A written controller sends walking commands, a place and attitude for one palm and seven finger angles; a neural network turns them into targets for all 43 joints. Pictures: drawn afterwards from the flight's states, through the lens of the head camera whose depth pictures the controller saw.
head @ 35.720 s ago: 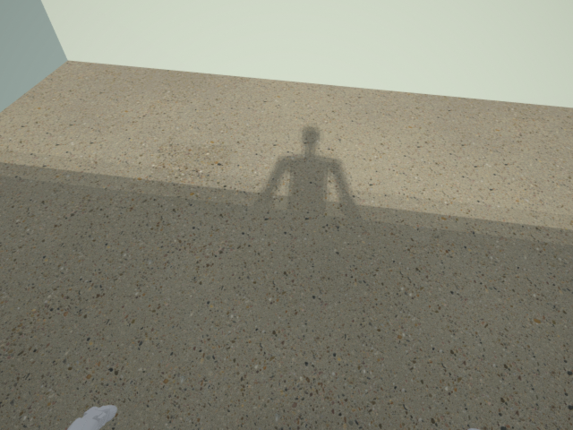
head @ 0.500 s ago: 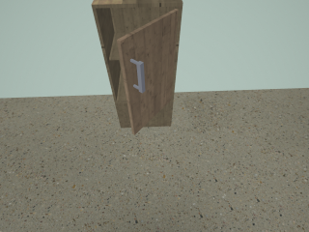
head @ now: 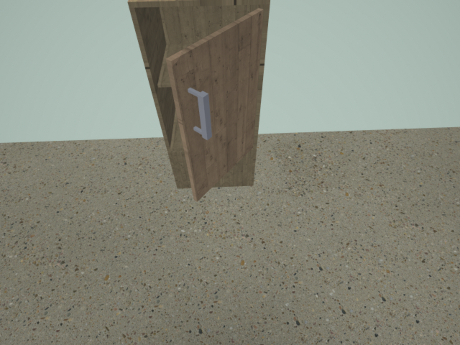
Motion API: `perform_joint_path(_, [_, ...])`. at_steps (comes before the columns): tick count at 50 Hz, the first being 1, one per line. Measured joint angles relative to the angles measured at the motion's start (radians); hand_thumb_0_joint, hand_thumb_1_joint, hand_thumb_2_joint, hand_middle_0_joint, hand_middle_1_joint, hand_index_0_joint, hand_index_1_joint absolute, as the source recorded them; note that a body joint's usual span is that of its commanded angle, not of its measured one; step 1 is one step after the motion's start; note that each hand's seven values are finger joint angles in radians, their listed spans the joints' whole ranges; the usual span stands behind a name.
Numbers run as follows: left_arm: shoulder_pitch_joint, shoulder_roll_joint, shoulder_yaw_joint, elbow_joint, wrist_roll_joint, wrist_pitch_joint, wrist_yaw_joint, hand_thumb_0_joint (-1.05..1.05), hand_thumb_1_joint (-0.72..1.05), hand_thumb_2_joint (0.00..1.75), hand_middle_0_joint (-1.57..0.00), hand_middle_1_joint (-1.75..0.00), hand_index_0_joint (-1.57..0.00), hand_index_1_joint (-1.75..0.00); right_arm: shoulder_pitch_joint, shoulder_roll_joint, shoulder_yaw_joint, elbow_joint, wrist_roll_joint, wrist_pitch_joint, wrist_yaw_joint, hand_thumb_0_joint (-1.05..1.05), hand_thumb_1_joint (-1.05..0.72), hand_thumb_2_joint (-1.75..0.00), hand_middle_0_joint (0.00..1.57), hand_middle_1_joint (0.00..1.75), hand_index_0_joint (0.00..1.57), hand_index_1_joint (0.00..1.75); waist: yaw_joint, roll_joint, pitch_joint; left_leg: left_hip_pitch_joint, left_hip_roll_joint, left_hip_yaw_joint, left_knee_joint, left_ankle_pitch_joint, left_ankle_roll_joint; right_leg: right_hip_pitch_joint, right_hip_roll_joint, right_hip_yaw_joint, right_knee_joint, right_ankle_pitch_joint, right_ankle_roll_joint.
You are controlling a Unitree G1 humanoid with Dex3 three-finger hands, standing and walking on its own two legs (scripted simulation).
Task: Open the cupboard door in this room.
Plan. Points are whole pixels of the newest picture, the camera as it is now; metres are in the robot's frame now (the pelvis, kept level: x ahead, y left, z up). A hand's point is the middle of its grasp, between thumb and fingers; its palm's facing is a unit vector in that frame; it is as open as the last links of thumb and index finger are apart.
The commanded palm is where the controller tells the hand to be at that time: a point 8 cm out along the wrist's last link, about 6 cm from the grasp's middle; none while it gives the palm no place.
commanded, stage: walk to a spot facing it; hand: left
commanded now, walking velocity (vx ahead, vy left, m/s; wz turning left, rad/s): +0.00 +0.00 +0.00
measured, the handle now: (199, 114) +0.69 +0.12 -0.03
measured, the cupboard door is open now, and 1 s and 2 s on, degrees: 49 49 49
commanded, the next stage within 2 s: none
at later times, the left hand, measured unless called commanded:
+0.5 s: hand out of the picture +0.07 +0.19 -0.18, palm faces -0.14 -0.95 -0.27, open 7.4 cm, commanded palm none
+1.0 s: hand out of the picture +0.12 +0.16 -0.19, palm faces -0.38 -0.89 -0.24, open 7.4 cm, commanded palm none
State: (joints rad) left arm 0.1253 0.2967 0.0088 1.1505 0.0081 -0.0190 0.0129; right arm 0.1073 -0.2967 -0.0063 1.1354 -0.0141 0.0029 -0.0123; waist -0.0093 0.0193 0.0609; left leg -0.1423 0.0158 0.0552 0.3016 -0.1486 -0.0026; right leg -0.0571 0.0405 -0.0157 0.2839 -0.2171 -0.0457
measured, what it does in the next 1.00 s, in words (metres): steps on the spot, turning right: left foot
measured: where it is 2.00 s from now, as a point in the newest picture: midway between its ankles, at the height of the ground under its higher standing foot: outside the picture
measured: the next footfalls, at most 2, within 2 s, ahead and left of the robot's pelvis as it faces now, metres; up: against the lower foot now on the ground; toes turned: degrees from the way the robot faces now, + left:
left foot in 0.94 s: +0.07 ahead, +0.12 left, +0.00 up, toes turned -29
right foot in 1.18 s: -0.05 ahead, -0.17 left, +0.00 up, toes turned -35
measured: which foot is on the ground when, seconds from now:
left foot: down 0.00-0.54, up 0.56-0.92, down 0.94-1.00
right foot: down 0.00-0.94, up 0.96-1.00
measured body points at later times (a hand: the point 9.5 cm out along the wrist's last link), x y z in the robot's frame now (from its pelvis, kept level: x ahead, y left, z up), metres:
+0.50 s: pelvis -0.01 -0.01 -0.02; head +0.03 -0.03 +0.43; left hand +0.08 +0.24 -0.16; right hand +0.00 -0.27 -0.18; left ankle +0.01 +0.12 -0.75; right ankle -0.05 -0.09 -0.73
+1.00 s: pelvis -0.03 -0.01 -0.02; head +0.03 -0.02 +0.43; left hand +0.15 +0.21 -0.17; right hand -0.02 -0.29 -0.14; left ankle +0.04 +0.14 -0.75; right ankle -0.05 -0.12 -0.72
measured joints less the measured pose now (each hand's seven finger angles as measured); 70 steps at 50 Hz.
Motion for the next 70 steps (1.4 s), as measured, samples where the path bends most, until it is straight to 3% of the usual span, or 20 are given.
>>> perform_joint_path(11, [0.005,-0.018,0.006,-0.02,-0.001,0.01,0.008,0.0,0.9,0.9,-0.2,-0.3,-0.2,-0.3,0.004,0.013,-0.005,-0.012,-0.002,0.005,-0.01,0.0,-0.9,-0.9,0.2,0.3,0.2,0.3,0.005,-0.006,-0.007,-0.004,0.012,0.018,0.028,-0.027,-0.006,-0.007,0.009,0.019,0.018,-0.014,-0.003])
perform_joint_path(20, [0.051,-0.055,0.032,-0.088,0.003,0.063,-0.004,0.0,0.9,0.9,-0.2,-0.3,-0.2,-0.3,0.041,0.071,-0.029,-0.092,-0.006,0.032,-0.024,0.0,-0.9,-0.9,0.2,0.3,0.2,0.3,0.011,-0.028,0.018,-0.058,0.045,0.109,0.173,-0.113,-0.005,-0.136,0.032,0.096,0.244,-0.094,-0.002])
perform_joint_path(24, [0.042,-0.069,0.048,-0.125,0.005,0.089,-0.019,0.0,0.9,0.9,-0.2,-0.3,-0.2,-0.3,0.059,0.078,-0.037,-0.117,-0.017,0.028,-0.024,0.0,-0.9,-0.9,0.2,0.3,0.2,0.3,0.02,-0.026,0.058,-0.065,0.06,0.16,0.211,-0.128,-0.007,-0.262,-0.003,0.042,0.521,-0.267,0.016])
perform_joint_path(27, [0.049,-0.081,0.055,-0.161,0.01,0.083,-0.032,0.0,0.91,0.9,-0.2,-0.3,-0.2,-0.3,0.075,0.069,-0.044,-0.119,-0.017,0.037,-0.021,0.0,-0.9,-0.9,0.2,0.3,0.2,0.3,0.029,0.006,0.069,-0.091,0.097,0.173,0.277,-0.156,-0.028,-0.256,-0.035,0.011,0.457,-0.189,0.018])
perform_joint_path(28, [0.065,-0.071,0.058,-0.178,0.015,0.071,-0.033,0.0,0.9,0.9,-0.2,-0.3,-0.2,-0.3,0.081,0.074,-0.046,-0.122,-0.012,0.046,-0.02,0.0,-0.9,-0.9,0.2,0.3,0.2,0.3,0.034,-0.012,0.056,-0.126,0.091,0.171,0.343,-0.21,-0.034,-0.245,-0.05,0.04,0.383,-0.133,0.009])
perform_joint_path(30, [0.067,-0.079,0.064,-0.179,0.015,0.059,-0.019,0.0,0.9,0.9,-0.2,-0.3,-0.2,-0.3,0.059,0.065,-0.057,-0.123,-0.003,0.068,-0.015,0.0,-0.9,-0.9,0.2,0.3,0.2,0.3,0.037,0.007,0.075,-0.205,0.078,0.065,0.549,-0.334,-0.036,-0.262,-0.02,0.046,0.406,-0.14,-0.002])
perform_joint_path(34, [0.093,-0.092,0.065,-0.18,0.014,0.058,-0.002,0.0,0.9,0.9,-0.2,-0.3,-0.2,-0.3,0.013,0.061,-0.065,-0.151,0.003,0.069,-0.014,0.0,-0.91,-0.9,0.2,0.3,0.2,0.3,0.036,0.0,0.089,-0.309,0.03,-0.029,0.777,-0.333,-0.048,-0.251,0.013,0.088,0.318,-0.076,-0.012])
perform_joint_path(42, [0.119,-0.086,0.071,-0.176,0.018,0.065,-0.002,0.0,0.9,0.9,-0.21,-0.3,-0.2,-0.3,-0.054,0.085,-0.06,-0.225,0.016,0.042,-0.022,0.0,-0.91,-0.9,0.2,0.3,0.2,0.3,0.049,-0.059,0.054,-0.251,-0.006,-0.07,0.533,-0.297,-0.053,-0.24,0.044,0.215,0.187,0.029,-0.004])
perform_joint_path(45, [0.107,-0.075,0.077,-0.185,0.017,0.071,-0.005,0.0,0.9,0.9,-0.21,-0.3,-0.2,-0.3,-0.061,0.092,-0.054,-0.241,0.021,0.031,-0.025,0.0,-0.91,-0.9,0.2,0.3,0.2,0.3,0.051,-0.07,0.04,-0.183,-0.015,-0.081,0.36,-0.241,-0.044,-0.257,0.062,0.246,0.197,0.033,0.009])
perform_joint_path(47, [0.105,-0.076,0.078,-0.198,0.009,0.078,-0.009,0.0,0.9,0.9,-0.21,-0.3,-0.2,-0.3,-0.041,0.077,-0.047,-0.26,0.016,0.014,-0.027,0.0,-0.9,-0.9,0.2,0.3,0.2,0.3,0.041,-0.032,0.012,-0.117,0.022,-0.112,0.184,-0.164,-0.012,-0.3,0.102,0.228,0.257,-0.015,0.021])
perform_joint_path(50, [0.052,-0.04,0.087,-0.214,0.01,0.086,-0.025,0.0,0.9,0.9,-0.2,-0.3,-0.2,-0.3,-0.023,0.094,-0.039,-0.255,-0.006,0.009,-0.037,0.0,-0.9,-0.9,0.2,0.3,0.2,0.3,0.042,-0.06,0.041,-0.121,0.029,-0.096,0.218,-0.125,-0.034,-0.406,0.059,0.133,0.541,-0.229,0.065])
perform_joint_path(53, [0.017,-0.016,0.098,-0.24,0.014,0.084,-0.041,0.0,0.91,0.9,-0.2,-0.29,-0.2,-0.3,0.017,0.101,-0.03,-0.248,-0.021,0.016,-0.031,0.0,-0.9,-0.9,0.2,0.3,0.2,0.3,0.049,-0.057,0.053,-0.102,0.065,-0.081,0.204,-0.134,-0.059,-0.449,0.013,0.052,0.676,-0.255,0.087])
perform_joint_path(56, [0.006,-0.013,0.094,-0.264,0.013,0.077,-0.054,0.0,0.91,0.9,-0.2,-0.29,-0.19,-0.3,0.042,0.088,-0.032,-0.243,-0.026,0.024,-0.027,0.0,-0.9,-0.9,0.2,0.3,0.2,0.3,0.048,-0.021,0.062,-0.097,0.111,-0.057,0.227,-0.152,-0.078,-0.402,-0.021,-0.004,0.577,-0.239,0.085])
perform_joint_path(58, [0.015,-0.009,0.09,-0.273,0.011,0.067,-0.06,0.0,0.91,0.9,-0.2,-0.29,-0.19,-0.3,0.06,0.073,-0.037,-0.245,-0.021,0.027,-0.022,0.0,-0.9,-0.9,0.2,0.3,0.2,0.3,0.043,-0.002,0.058,-0.108,0.137,-0.035,0.286,-0.19,-0.093,-0.33,-0.03,-0.025,0.428,-0.148,0.073])
perform_joint_path(59, [0.028,0.002,0.087,-0.281,0.013,0.057,-0.062,0.0,0.91,0.9,-0.2,-0.29,-0.19,-0.3,0.074,0.07,-0.04,-0.25,-0.015,0.03,-0.018,0.0,-0.9,-0.9,0.2,0.3,0.2,0.3,0.039,-0.016,0.043,-0.137,0.134,-0.014,0.352,-0.223,-0.086,-0.293,-0.046,-0.005,0.331,-0.068,0.052])
perform_joint_path(60, [0.031,0.001,0.087,-0.277,0.014,0.048,-0.056,0.0,0.91,0.9,-0.2,-0.29,-0.19,-0.3,0.073,0.059,-0.046,-0.248,-0.009,0.038,-0.015,0.0,-0.9,-0.9,0.2,0.3,0.2,0.3,0.041,-0.013,0.042,-0.174,0.132,-0.019,0.456,-0.305,-0.079,-0.308,-0.039,0.01,0.341,-0.021,0.039])
perform_joint_path(62, [0.034,-0.014,0.079,-0.266,0.015,0.047,-0.044,0.0,0.91,0.9,-0.2,-0.29,-0.19,-0.3,0.061,0.037,-0.054,-0.241,-0.001,0.052,-0.009,0.0,-0.9,-0.9,0.2,0.3,0.2,0.3,0.03,0.003,0.057,-0.25,0.107,-0.056,0.659,-0.394,-0.062,-0.317,-0.021,0.025,0.38,-0.055,0.027])
perform_joint_path(64, [0.051,-0.025,0.073,-0.259,0.02,0.053,-0.037,0.0,0.91,0.9,-0.2,-0.29,-0.2,-0.3,0.06,0.028,-0.058,-0.24,-0.001,0.053,0.002,0.0,-0.9,-0.9,0.2,0.3,0.2,0.3,0.023,-0.01,0.052,-0.303,0.08,-0.049,0.75,-0.377,-0.054,-0.307,-0.017,0.052,0.355,-0.068,0.023])
perform_joint_path(66, [0.068,-0.031,0.068,-0.246,0.023,0.053,-0.033,0.0,0.91,0.9,-0.2,-0.29,-0.2,-0.3,0.064,0.029,-0.06,-0.247,-0.002,0.044,0.012,0.01,-0.91,-0.9,0.2,0.3,0.2,0.3,0.019,-0.038,0.042,-0.309,0.061,-0.026,0.702,-0.351,-0.052,-0.293,-0.019,0.089,0.311,-0.05,0.022])
perform_joint_path(70, [0.099,-0.042,0.06,-0.223,0.021,0.054,-0.042,0.0,0.9,0.9,-0.2,-0.3,-0.2,-0.3,0.092,0.034,-0.056,-0.267,-0.003,0.005,0.016,0.0,-0.91,-0.9,0.2,0.3,0.2,0.3,0.012,-0.076,0.011,-0.203,0.027,0.02,0.383,-0.268,-0.049,-0.286,-0.015,0.156,0.288,-0.048,0.019])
